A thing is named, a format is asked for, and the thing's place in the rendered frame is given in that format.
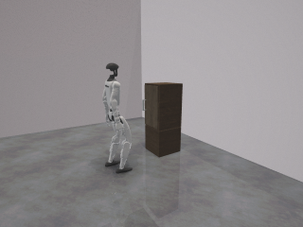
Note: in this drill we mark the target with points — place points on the left robot foot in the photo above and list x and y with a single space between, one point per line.
113 163

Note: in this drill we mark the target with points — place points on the robot left hand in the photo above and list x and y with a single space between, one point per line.
106 119

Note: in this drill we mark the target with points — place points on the right robot forearm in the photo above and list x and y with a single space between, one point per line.
115 111

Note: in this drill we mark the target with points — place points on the robot right upper arm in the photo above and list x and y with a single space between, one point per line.
116 87

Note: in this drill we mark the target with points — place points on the robot right hand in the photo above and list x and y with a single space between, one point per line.
119 127

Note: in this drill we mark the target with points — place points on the humanoid robot torso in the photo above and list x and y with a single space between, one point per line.
109 89

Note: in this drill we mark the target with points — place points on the left robot forearm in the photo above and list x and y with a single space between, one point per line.
106 106

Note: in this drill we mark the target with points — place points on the robot left upper arm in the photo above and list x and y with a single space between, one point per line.
104 93

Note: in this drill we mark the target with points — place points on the cupboard door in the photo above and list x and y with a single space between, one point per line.
151 96

